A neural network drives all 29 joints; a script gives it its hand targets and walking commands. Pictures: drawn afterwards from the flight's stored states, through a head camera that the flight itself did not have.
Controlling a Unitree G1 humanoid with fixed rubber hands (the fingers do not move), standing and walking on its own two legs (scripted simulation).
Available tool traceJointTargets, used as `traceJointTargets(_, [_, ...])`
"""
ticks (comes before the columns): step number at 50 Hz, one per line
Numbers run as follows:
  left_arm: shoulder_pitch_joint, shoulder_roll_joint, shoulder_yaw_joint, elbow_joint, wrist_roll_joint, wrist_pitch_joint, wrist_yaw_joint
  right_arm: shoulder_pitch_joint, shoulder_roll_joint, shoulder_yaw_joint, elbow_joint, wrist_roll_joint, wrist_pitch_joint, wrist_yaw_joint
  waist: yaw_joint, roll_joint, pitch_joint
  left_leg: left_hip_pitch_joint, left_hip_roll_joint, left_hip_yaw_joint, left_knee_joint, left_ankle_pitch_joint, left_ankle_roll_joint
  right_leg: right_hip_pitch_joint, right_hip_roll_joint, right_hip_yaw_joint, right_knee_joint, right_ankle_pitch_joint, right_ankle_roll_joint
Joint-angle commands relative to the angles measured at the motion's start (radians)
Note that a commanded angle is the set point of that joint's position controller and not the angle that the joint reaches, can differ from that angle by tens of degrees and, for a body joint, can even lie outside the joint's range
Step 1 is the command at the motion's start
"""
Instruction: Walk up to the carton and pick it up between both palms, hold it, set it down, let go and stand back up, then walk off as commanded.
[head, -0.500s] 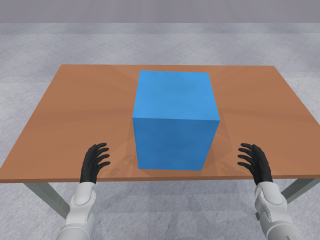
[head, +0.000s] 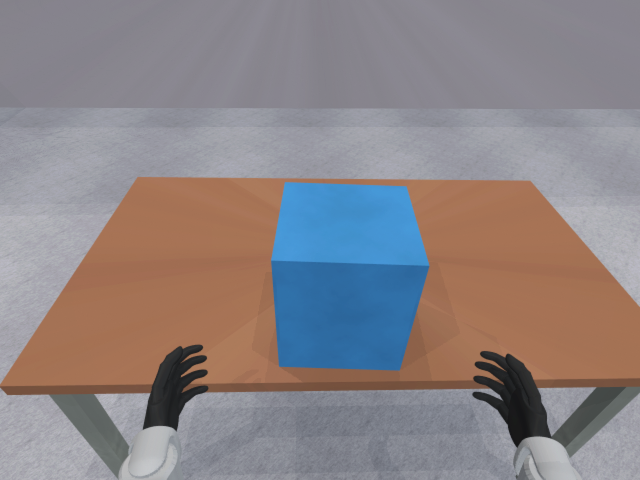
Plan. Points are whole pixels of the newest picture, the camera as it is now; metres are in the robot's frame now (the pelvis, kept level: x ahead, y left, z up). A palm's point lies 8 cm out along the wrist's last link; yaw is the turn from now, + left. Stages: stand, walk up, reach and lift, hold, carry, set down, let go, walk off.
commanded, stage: set down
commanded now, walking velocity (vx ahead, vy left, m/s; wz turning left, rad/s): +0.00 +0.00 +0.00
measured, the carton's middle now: (342, 276) +0.47 -0.01 +0.01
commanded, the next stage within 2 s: let go in 1.60 s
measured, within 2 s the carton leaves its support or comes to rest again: neither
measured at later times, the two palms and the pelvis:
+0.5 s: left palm (167, 425) +0.22 +0.22 -0.03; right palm (513, 426) +0.22 -0.23 -0.01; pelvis +0.02 +0.00 +0.00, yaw +0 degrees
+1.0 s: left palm (168, 446) +0.21 +0.22 -0.05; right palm (520, 444) +0.21 -0.23 -0.03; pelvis +0.03 +0.00 +0.00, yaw +0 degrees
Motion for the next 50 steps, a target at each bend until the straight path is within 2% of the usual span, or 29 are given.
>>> traceJointTargets(1, [-0.159,0.075,-0.090,-0.149,0.019,0.025,-0.005,-0.128,-0.114,0.030,-0.225,-0.010,0.008,-0.004,0.009,-0.089,0.132,0.377,-0.081,-0.007,-0.098,-0.129,0.013,-0.237,-0.060,0.051,-0.239,-0.309,-0.076])
traceJointTargets(2, [-0.141,0.049,-0.093,-0.064,0.031,0.052,-0.012,-0.108,-0.127,0.033,-0.153,-0.021,0.025,-0.002,-0.004,-0.073,0.174,0.411,-0.084,-0.009,-0.092,-0.137,0.008,-0.285,-0.066,0.046,-0.255,-0.341,-0.081])
traceJointTargets(3, [-0.126,0.083,-0.073,-0.181,0.026,0.042,-0.012,-0.087,-0.122,0.036,-0.255,-0.011,0.006,-0.012,0.000,-0.101,0.125,0.441,-0.088,-0.014,-0.070,-0.091,0.011,-0.287,-0.081,0.049,-0.253,-0.297,-0.080])
traceJointTargets(6, [-0.144,0.071,-0.077,-0.160,0.031,0.060,-0.018,-0.088,-0.105,0.053,-0.219,-0.009,0.023,-0.017,0.004,-0.106,0.168,0.485,-0.096,-0.024,-0.043,-0.082,0.010,-0.349,-0.099,0.066,-0.272,-0.331,-0.092])
traceJointTargets(8, [-0.129,0.063,-0.080,-0.197,0.044,0.066,-0.009,-0.094,-0.122,0.031,-0.228,-0.006,0.019,-0.010,0.012,-0.036,0.150,0.450,-0.072,-0.021,-0.097,-0.090,-0.002,-0.291,-0.067,0.036,-0.253,-0.286,-0.077])
traceJointTargets(10, [-0.134,0.055,-0.096,-0.185,0.034,0.070,-0.003,-0.117,-0.115,0.019,-0.225,-0.029,0.022,0.004,0.007,-0.031,0.131,0.367,-0.055,-0.023,-0.126,-0.120,0.003,-0.216,-0.045,0.024,-0.222,-0.262,-0.074])
traceJointTargets(12, [-0.108,0.042,-0.099,-0.207,0.047,0.069,0.013,-0.098,-0.124,-0.009,-0.202,-0.038,0.014,0.023,0.017,0.042,0.142,0.275,-0.024,-0.014,-0.186,-0.133,-0.006,-0.089,-0.004,-0.002,-0.187,-0.199,-0.055])
traceJointTargets(14, [-0.082,0.001,-0.125,-0.096,0.067,0.088,0.011,-0.100,-0.153,-0.025,-0.076,-0.072,0.030,0.036,-0.003,0.027,0.165,0.239,-0.007,-0.030,-0.216,-0.167,-0.014,-0.059,0.017,-0.007,-0.189,-0.204,-0.054])
traceJointTargets(15, [-0.069,0.006,-0.115,-0.160,0.069,0.081,0.017,-0.084,-0.155,-0.020,-0.095,-0.055,0.021,0.042,0.012,0.066,0.140,0.242,-0.005,-0.024,-0.219,-0.138,-0.021,-0.045,0.015,-0.003,-0.187,-0.161,-0.058])
traceJointTargets(16, [-0.060,0.033,-0.104,-0.197,0.065,0.080,0.017,-0.069,-0.149,-0.016,-0.150,-0.058,0.008,0.035,0.015,0.039,0.123,0.242,-0.020,-0.011,-0.202,-0.103,-0.019,-0.040,0.009,0.002,-0.193,-0.134,-0.051])
traceJointTargets(17, [-0.060,0.024,-0.110,-0.174,0.074,0.092,0.015,-0.059,-0.151,-0.007,-0.104,-0.062,0.013,0.038,0.011,0.054,0.105,0.261,-0.018,-0.006,-0.196,-0.078,-0.026,-0.034,0.011,0.001,-0.192,-0.124,-0.051])
traceJointTargets(18, [-0.008,0.018,-0.096,-0.132,0.085,0.093,0.009,-0.032,-0.156,-0.015,-0.091,-0.076,0.004,0.035,0.015,0.026,0.099,0.280,-0.026,-0.002,-0.190,-0.014,-0.027,-0.038,0.020,-0.006,-0.197,-0.081,-0.050])
traceJointTargets(22, [0.003,0.052,-0.084,-0.180,0.076,0.077,-0.011,0.001,-0.128,0.001,-0.104,-0.089,-0.018,0.018,-0.008,-0.013,0.043,0.312,-0.046,0.020,-0.158,0.098,-0.019,-0.009,0.020,0.001,-0.192,0.017,-0.035])
traceJointTargets(23, [0.024,0.034,-0.076,-0.153,0.091,0.083,-0.016,0.001,-0.142,0.012,-0.058,-0.101,-0.014,0.017,-0.007,-0.010,0.063,0.324,-0.042,0.016,-0.158,0.115,-0.024,-0.014,0.025,0.002,-0.196,0.022,-0.032])
traceJointTargets(25, [0.051,0.066,-0.055,-0.230,0.087,0.064,-0.024,0.052,-0.119,0.035,-0.109,-0.074,-0.040,0.005,0.010,0.008,0.051,0.325,-0.050,0.026,-0.142,0.196,-0.026,0.037,0.021,0.005,-0.186,0.110,-0.030])
traceJointTargets(27, [0.067,0.049,-0.053,-0.140,0.114,0.075,-0.037,0.060,-0.126,0.035,-0.033,-0.100,-0.038,0.005,-0.007,0.018,0.069,0.335,-0.054,0.024,-0.142,0.206,-0.032,0.025,0.024,0.001,-0.198,0.118,-0.030])
traceJointTargets(29, [0.105,0.064,-0.036,-0.170,0.119,0.069,-0.047,0.080,-0.119,0.058,-0.075,-0.078,-0.058,0.000,0.016,0.014,0.048,0.357,-0.056,0.026,-0.128,0.263,-0.032,0.049,0.024,0.004,-0.192,0.188,-0.022])
traceJointTargets(31, [0.101,0.092,-0.022,-0.187,0.106,0.056,-0.061,0.076,-0.112,0.073,-0.106,-0.084,-0.067,-0.018,0.007,-0.015,0.058,0.347,-0.060,0.021,-0.124,0.270,-0.027,0.061,0.017,0.009,-0.182,0.238,-0.012])
traceJointTargets(35, [0.093,0.095,-0.003,-0.152,0.120,0.061,-0.068,0.082,-0.104,0.102,-0.085,-0.087,-0.066,-0.017,0.013,-0.013,0.067,0.357,-0.063,0.036,-0.128,0.262,-0.021,0.053,0.009,0.010,-0.198,0.216,-0.010])
traceJointTargets(36, [0.081,0.095,-0.001,-0.202,0.112,0.056,-0.062,0.067,-0.112,0.090,-0.110,-0.083,-0.072,-0.017,0.022,0.013,0.060,0.365,-0.062,0.033,-0.122,0.253,-0.021,0.030,0.006,0.002,-0.187,0.224,-0.009])
traceJointTargets(37, [0.109,0.078,-0.004,-0.126,0.123,0.069,-0.067,0.086,-0.118,0.087,-0.050,-0.093,-0.066,-0.016,0.012,0.011,0.107,0.372,-0.056,0.028,-0.131,0.257,-0.026,0.027,0.021,-0.005,-0.196,0.190,-0.020])
traceJointTargets(38, [0.109,0.105,-0.007,-0.201,0.114,0.057,-0.064,0.089,-0.119,0.079,-0.115,-0.087,-0.083,-0.020,0.013,0.001,0.078,0.363,-0.057,0.035,-0.123,0.276,-0.024,0.048,0.020,-0.005,-0.192,0.207,-0.017])
traceJointTargets(40, [0.093,0.077,0.000,-0.140,0.143,0.086,-0.066,0.076,-0.127,0.079,-0.029,-0.111,-0.047,-0.014,0.010,0.017,0.140,0.357,-0.051,0.034,-0.139,0.222,-0.028,0.019,0.021,-0.012,-0.209,0.118,-0.025])
traceJointTargets(42, [0.059,0.088,-0.018,-0.158,0.122,0.092,-0.063,0.039,-0.126,0.077,-0.042,-0.104,-0.043,-0.010,0.000,0.035,0.125,0.354,-0.047,0.041,-0.143,0.189,-0.027,0.010,0.018,-0.008,-0.208,0.073,-0.032])
traceJointTargets(43, [0.075,0.082,-0.005,-0.120,0.134,0.104,-0.068,0.045,-0.125,0.079,-0.047,-0.116,-0.034,-0.012,0.002,-0.001,0.156,0.363,-0.049,0.044,-0.151,0.179,-0.021,0.000,0.020,-0.015,-0.220,0.078,-0.028])
traceJointTargets(44, [0.069,0.093,0.007,-0.149,0.134,0.107,-0.068,0.056,-0.109,0.091,-0.070,-0.118,-0.028,-0.018,0.012,0.024,0.143,0.362,-0.051,0.041,-0.143,0.192,-0.019,0.009,0.006,-0.006,-0.217,0.088,-0.026])
traceJointTargets(47, [0.042,0.084,-0.003,-0.066,0.147,0.143,-0.076,0.034,-0.117,0.073,0.017,-0.151,-0.001,-0.013,0.003,0.023,0.203,0.336,-0.051,0.043,-0.164,0.095,-0.013,-0.027,0.010,-0.011,-0.229,-0.025,-0.029])
traceJointTargets(48, [0.037,0.105,-0.002,-0.180,0.117,0.123,-0.069,0.041,-0.111,0.067,-0.095,-0.138,-0.011,-0.021,0.007,0.007,0.152,0.329,-0.048,0.049,-0.160,0.116,-0.012,0.006,0.010,-0.014,-0.218,0.010,-0.027])
traceJointTargets(50, [-0.003,0.111,-0.001,-0.130,0.142,0.152,-0.065,-0.003,-0.116,0.066,-0.015,-0.154,0.018,-0.015,0.001,0.028,0.208,0.296,-0.045,0.044,-0.165,0.062,-0.012,-0.010,0.008,-0.010,-0.214,-0.032,-0.029])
